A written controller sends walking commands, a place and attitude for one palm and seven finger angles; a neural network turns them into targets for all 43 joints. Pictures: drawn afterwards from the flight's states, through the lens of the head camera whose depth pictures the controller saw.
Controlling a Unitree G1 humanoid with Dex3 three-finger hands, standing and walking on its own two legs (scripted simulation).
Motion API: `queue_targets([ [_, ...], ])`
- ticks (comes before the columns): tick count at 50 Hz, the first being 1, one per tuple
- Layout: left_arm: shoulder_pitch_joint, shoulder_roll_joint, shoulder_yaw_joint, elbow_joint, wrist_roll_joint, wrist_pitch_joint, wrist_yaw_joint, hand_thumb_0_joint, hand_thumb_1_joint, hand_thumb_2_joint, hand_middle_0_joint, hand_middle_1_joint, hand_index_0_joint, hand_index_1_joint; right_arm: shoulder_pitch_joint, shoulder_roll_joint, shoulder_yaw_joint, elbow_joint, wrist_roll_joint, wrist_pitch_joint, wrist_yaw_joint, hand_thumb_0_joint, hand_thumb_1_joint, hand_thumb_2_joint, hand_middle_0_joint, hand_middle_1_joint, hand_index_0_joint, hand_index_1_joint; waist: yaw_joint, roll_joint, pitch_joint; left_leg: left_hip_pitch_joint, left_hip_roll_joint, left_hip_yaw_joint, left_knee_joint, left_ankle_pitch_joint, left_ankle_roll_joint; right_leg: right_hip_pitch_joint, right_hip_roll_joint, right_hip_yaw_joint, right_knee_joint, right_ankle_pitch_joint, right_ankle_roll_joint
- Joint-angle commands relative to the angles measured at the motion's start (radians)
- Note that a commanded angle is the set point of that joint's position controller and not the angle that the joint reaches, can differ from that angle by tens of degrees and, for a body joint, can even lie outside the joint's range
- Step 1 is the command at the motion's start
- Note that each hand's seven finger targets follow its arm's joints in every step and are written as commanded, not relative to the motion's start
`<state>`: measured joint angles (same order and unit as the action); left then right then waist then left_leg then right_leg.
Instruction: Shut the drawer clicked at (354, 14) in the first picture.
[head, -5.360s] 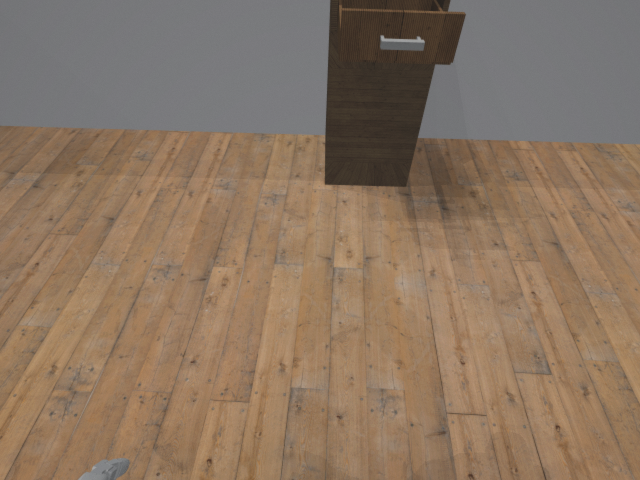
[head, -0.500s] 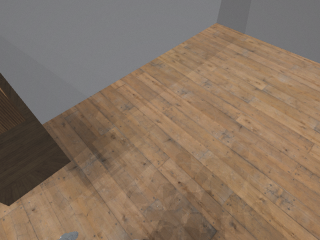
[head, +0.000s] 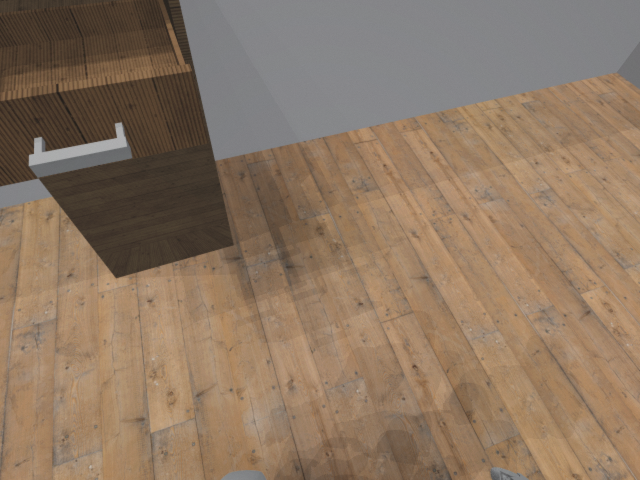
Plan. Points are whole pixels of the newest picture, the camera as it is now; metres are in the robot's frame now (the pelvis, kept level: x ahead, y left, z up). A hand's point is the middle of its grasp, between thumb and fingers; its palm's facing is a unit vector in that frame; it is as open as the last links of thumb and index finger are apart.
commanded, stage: turn to face it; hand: left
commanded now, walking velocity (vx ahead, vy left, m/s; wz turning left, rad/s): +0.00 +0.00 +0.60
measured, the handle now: (81, 146) +0.52 +0.40 +0.05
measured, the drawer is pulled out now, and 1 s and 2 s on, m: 0.28 0.28 0.28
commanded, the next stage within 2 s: take the last steps up to it in 0.64 s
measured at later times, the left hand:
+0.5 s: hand out of the picture +0.11 +0.20 -0.12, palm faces +0.22 -0.93 -0.30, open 7.4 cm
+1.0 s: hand out of the picture -0.11 +0.17 -0.17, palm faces +0.47 -0.86 -0.20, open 7.4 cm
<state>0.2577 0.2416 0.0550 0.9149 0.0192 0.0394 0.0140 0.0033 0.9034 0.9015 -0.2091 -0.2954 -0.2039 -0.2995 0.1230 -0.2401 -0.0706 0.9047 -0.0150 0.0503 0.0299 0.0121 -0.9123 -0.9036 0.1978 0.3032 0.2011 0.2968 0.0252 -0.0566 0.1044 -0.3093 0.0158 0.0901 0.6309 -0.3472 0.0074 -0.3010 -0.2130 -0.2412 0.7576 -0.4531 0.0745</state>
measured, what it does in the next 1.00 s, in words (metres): steps on the spot, turning left: right foot, then left foot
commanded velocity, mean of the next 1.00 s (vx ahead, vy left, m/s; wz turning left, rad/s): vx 0.08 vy -0.01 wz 0.31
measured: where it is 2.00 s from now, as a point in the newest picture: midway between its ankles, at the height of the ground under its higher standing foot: (280, 421)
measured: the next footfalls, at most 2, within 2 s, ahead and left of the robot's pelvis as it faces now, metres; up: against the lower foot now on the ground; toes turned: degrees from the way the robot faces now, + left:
right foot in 0.46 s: +0.07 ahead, -0.12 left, +0.00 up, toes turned +12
left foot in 0.92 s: -0.01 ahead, +0.10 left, +0.00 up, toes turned +28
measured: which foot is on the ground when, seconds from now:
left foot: down 0.00-0.46, up 0.48-0.90, down 0.92-1.00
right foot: up 0.00-0.44, down 0.46-0.92, up 0.94-1.00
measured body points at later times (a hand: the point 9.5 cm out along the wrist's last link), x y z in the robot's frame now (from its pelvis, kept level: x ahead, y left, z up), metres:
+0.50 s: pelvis +0.02 -0.03 +0.01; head +0.06 -0.04 +0.45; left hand +0.10 +0.25 -0.10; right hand +0.12 -0.27 -0.15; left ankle -0.02 +0.10 -0.71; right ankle +0.03 -0.13 -0.72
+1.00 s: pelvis +0.02 +0.01 +0.01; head +0.01 +0.04 +0.46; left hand -0.13 +0.22 -0.16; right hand +0.21 -0.17 -0.12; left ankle -0.05 +0.08 -0.72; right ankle +0.03 -0.12 -0.69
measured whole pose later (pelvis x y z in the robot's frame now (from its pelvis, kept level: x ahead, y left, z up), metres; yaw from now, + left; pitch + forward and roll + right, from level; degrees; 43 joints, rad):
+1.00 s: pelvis +0.02 +0.01 +0.01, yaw +24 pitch -1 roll -1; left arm 0.39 0.24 0.04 1.07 0.03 0.03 0.01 0.00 0.91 0.90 -0.20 -0.29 -0.20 -0.30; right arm 0.18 -0.18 -0.03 0.98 -0.03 -0.01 0.01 0.01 -0.91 -0.90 0.20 0.30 0.20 0.30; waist 0.06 -0.05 0.02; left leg -0.18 0.00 0.09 0.56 -0.36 0.05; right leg -0.29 -0.08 -0.12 0.82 -0.50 0.02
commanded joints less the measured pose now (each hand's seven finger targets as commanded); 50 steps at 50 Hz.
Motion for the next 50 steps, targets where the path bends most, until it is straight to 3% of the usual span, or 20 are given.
queue_targets([
  [1, -0.121, 0.09, 0.029, -0.13, -0.001, -0.004, 0.009, 0.0, 0.9, 0.9, -0.2, -0.3, -0.2, -0.3, 0.21, -0.258, -0.061, -0.013, 0.0, -0.034, -0.032, 0.0, -0.9, -0.9, 0.2, 0.3, 0.2, 0.3, -0.119, 0.286, -0.234, 0.336, 0.357, -0.39, -0.228, 0.842, 0.196, -0.326, 0.054, 0.201, 0.425, -0.146, 0.02],
  [4, -0.096, 0.098, 0.038, -0.094, -0.005, -0.009, -0.003, 0.0, 0.9, 0.9, -0.2, -0.3, -0.2, -0.3, 0.07, -0.197, -0.036, -0.057, -0.003, -0.041, -0.041, 0.0, -0.9, -0.9, 0.2, 0.3, 0.2, 0.3, -0.056, 0.224, -0.169, 0.231, 0.236, -0.285, -0.231, 0.722, 0.138, -0.286, 0.076, 0.225, 0.438, 0.011, 0.031],
  [6, -0.079, 0.094, 0.036, -0.088, -0.006, -0.009, -0.005, 0.0, 0.9, 0.9, -0.2, -0.3, -0.2, -0.3, 0.068, -0.191, -0.035, -0.061, -0.003, -0.046, -0.041, 0.0, -0.9, -0.9, 0.2, 0.3, 0.2, 0.3, -0.047, 0.182, -0.177, 0.237, 0.205, -0.271, -0.236, 0.716, 0.131, -0.264, 0.096, 0.222, 0.394, 0.047, 0.038],
  [16, -0.172, 0.083, 0.024, -0.138, -0.013, -0.01, 0.007, 0.0, 0.9, 0.9, -0.2, -0.3, -0.2, -0.3, 0.116, -0.194, -0.041, -0.053, -0.011, -0.031, -0.037, 0.0, -0.9, -0.9, 0.2, 0.3, 0.2, 0.3, -0.071, 0.225, -0.146, 0.195, 0.193, -0.426, -0.237, 0.621, 0.17, -0.159, 0.157, 0.237, 0.109, 0.009, 0.031],
  [19, -0.125, 0.079, 0.021, -0.135, -0.018, -0.018, 0.011, 0.0, 0.9, 0.9, -0.2, -0.3, -0.2, -0.3, 0.087, -0.192, -0.042, -0.064, -0.013, -0.027, -0.037, 0.0, -0.9, -0.9, 0.2, 0.3, 0.2, 0.3, -0.046, 0.232, -0.159, 0.139, 0.173, -0.455, -0.198, 0.657, 0.16, -0.032, 0.192, 0.225, -0.053, 0.044, 0.014],
  [21, -0.051, 0.089, 0.025, -0.117, -0.02, -0.031, 0.014, 0.0, 0.9, 0.9, -0.2, -0.3, -0.2, -0.3, 0.067, -0.18, -0.041, -0.067, -0.005, -0.026, -0.035, 0.0, -0.9, -0.9, 0.2, 0.3, 0.2, 0.3, -0.004, 0.192, -0.185, 0.059, 0.132, -0.436, -0.127, 0.562, 0.112, 0.135, 0.187, 0.222, -0.277, 0.224, 0.007],
  [22, -0.021, 0.137, 0.031, -0.108, -0.012, -0.045, 0.019, 0.0, 0.9, 0.9, -0.2, -0.3, -0.2, -0.3, 0.082, -0.141, -0.036, -0.069, 0.005, -0.028, -0.03, 0.0, -0.9, -0.9, 0.2, 0.3, 0.2, 0.3, 0.004, 0.073, -0.205, -0.053, 0.076, -0.395, -0.043, 0.394, 0.055, 0.288, 0.107, 0.293, -0.4, 0.33, -0.012],
  [23, 0.005, 0.23, 0.051, -0.106, 0.005, -0.054, 0.027, 0.0, 0.9, 0.9, -0.2, -0.3, -0.2, -0.3, 0.1, -0.07, -0.023, -0.085, 0.012, -0.031, -0.026, 0.0, -0.9, -0.9, 0.2, 0.3, 0.2, 0.3, 0.012, -0.225, -0.218, -0.245, -0.074, -0.205, 0.172, -0.066, -0.03, 0.403, -0.17, 0.559, -0.447, 0.484, -0.113],
  [24, 0.014, 0.249, 0.047, -0.116, 0.001, -0.048, 0.025, 0.0, 0.9, 0.9, -0.2, -0.3, -0.2, -0.3, 0.087, -0.102, -0.033, -0.096, 0.003, -0.022, -0.031, 0.0, -0.9, -0.9, 0.2, 0.3, 0.2, 0.3, 0.017, -0.208, -0.201, -0.242, -0.077, -0.181, 0.371, -0.281, -0.041, 0.261, -0.294, 0.612, -0.449, 0.563, -0.215],
  [25, -0.029, 0.203, 0.036, -0.123, -0.002, -0.045, 0.027, 0.0, 0.9, 0.9, -0.2, -0.3, -0.2, -0.3, 0.084, -0.108, -0.036, -0.082, -0.004, -0.011, -0.028, 0.0, -0.9, -0.9, 0.2, 0.3, 0.2, 0.3, -0.005, -0.089, -0.149, -0.233, -0.05, -0.208, 0.489, -0.217, -0.039, 0.182, -0.232, 0.519, -0.453, 0.513, -0.233],
  [26, -0.084, 0.171, 0.035, -0.127, -0.003, -0.05, 0.028, 0.0, 0.9, 0.9, -0.2, -0.3, -0.2, -0.3, 0.104, -0.1, -0.036, -0.055, -0.006, -0.002, -0.023, 0.0, -0.9, -0.9, 0.2, 0.3, 0.2, 0.3, -0.032, -0.151, -0.127, -0.243, -0.031, -0.204, 0.542, -0.17, -0.044, 0.15, -0.181, 0.474, -0.466, 0.476, -0.209],
  [29, -0.105, 0.112, 0.014, -0.122, -0.007, -0.055, 0.021, 0.0, 0.9, 0.9, -0.2, -0.3, -0.2, -0.3, 0.119, -0.087, -0.03, -0.015, -0.007, 0.007, -0.013, 0.0, -0.9, -0.9, 0.2, 0.3, 0.2, 0.3, -0.053, -0.102, -0.075, -0.239, -0.008, -0.153, 0.597, -0.032, -0.066, 0.135, -0.074, 0.305, -0.431, 0.583, -0.17],
  [37, 0.059, 0.144, 0.027, -0.036, 0.009, -0.054, 0.023, 0.0, 0.9, 0.9, -0.2, -0.3, -0.2, -0.3, 0.001, -0.046, 0.0, -0.013, 0.004, 0.003, -0.019, 0.0, -0.9, -0.9, 0.2, 0.3, 0.2, 0.3, 0.015, -0.12, -0.108, -0.159, 0.0, -0.067, 0.286, -0.111, -0.076, 0.255, -0.098, 0.246, -0.381, 0.803, -0.215],
  [41, 0.102, 0.152, 0.027, 0.018, 0.012, -0.059, 0.013, 0.0, 0.9, 0.9, -0.2, -0.3, -0.2, -0.3, 0.0, -0.028, 0.017, -0.005, 0.0, -0.02, -0.014, 0.0, -0.9, -0.9, 0.2, 0.3, 0.2, 0.3, 0.029, -0.164, -0.125, -0.053, -0.008, -0.023, 0.112, -0.1, -0.043, 0.235, -0.104, 0.272, -0.427, 0.522, -0.207],
  [44, 0.075, 0.137, 0.021, 0.046, 0.004, -0.059, 0.004, 0.0, 0.9, 0.9, -0.2, -0.3, -0.2, -0.3, 0.095, -0.029, 0.022, 0.037, -0.006, -0.049, -0.017, 0.0, -0.9, -0.9, 0.2, 0.3, 0.2, 0.3, -0.023, -0.107, -0.112, 0.171, -0.019, 0.02, -0.146, 0.02, -0.016, 0.09, -0.057, 0.235, -0.397, 0.187, -0.162],
  [45, 0.062, 0.106, 0.013, 0.049, -0.005, -0.055, -0.001, 0.0, 0.9, 0.9, -0.2, -0.3, -0.2, -0.3, 0.157, -0.063, 0.016, 0.063, -0.005, -0.062, -0.022, 0.0, -0.9, -0.9, 0.2, 0.3, 0.2, 0.3, -0.056, 0.007, -0.124, 0.309, 0.02, -0.037, -0.249, 0.045, -0.001, -0.016, -0.013, 0.192, -0.297, 0.093, -0.124],
  [46, 0.063, 0.042, 0.0, 0.035, -0.01, -0.053, -0.01, 0.0, 0.9, 0.9, -0.2, -0.3, -0.2, -0.3, 0.237, -0.152, -0.007, 0.088, -0.014, -0.071, -0.031, 0.0, -0.9, -0.9, 0.2, 0.3, 0.2, 0.3, -0.092, 0.265, -0.139, 0.434, 0.236, -0.335, -0.328, -0.014, 0.08, -0.209, 0.102, 0.098, -0.069, -0.015, -0.066],
  [47, 0.021, 0.017, -0.015, 0.006, 0.0, -0.055, -0.009, 0.0, 0.9, 0.9, -0.2, -0.3, -0.2, -0.3, 0.321, -0.218, -0.018, 0.103, -0.012, -0.065, -0.036, 0.0, -0.9, -0.9, 0.2, 0.3, 0.2, 0.3, -0.119, 0.372, -0.1, 0.433, 0.385, -0.524, -0.42, -0.019, 0.159, -0.336, 0.159, 0.098, 0.121, -0.168, -0.052],
  [48, -0.017, 0.044, -0.009, -0.003, 0.005, -0.055, -0.008, 0.0, 0.9, 0.9, -0.2, -0.3, -0.2, -0.3, 0.306, -0.212, -0.015, 0.099, -0.015, -0.058, -0.041, 0.0, -0.9, -0.9, 0.2, 0.3, 0.2, 0.3, -0.12, 0.274, -0.038, 0.369, 0.418, -0.527, -0.437, -0.054, 0.21, -0.379, 0.126, 0.167, 0.221, -0.151, -0.069],
  [50, -0.038, 0.053, 0.002, 0.039, 0.011, -0.048, -0.017, 0.0, 0.9, 0.9, -0.2, -0.3, -0.2, -0.3, 0.232, -0.116, 0.013, 0.093, -0.012, -0.073, -0.055, 0.0, -0.9, -0.9, 0.2, 0.3, 0.2, 0.3, -0.085, 0.266, 0.066, 0.234, 0.32, -0.409, -0.472, 0.0, 0.159, -0.364, 0.105, 0.219, 0.313, -0.002, -0.068],
])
